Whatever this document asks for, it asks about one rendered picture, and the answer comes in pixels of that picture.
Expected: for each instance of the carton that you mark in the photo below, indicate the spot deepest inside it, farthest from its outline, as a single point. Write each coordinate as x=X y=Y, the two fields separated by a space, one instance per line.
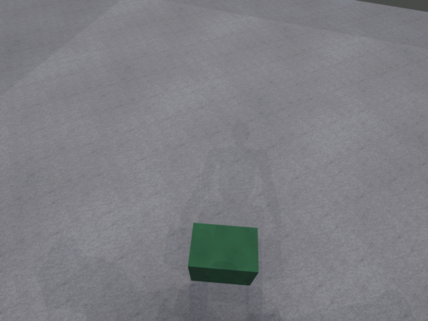
x=223 y=254

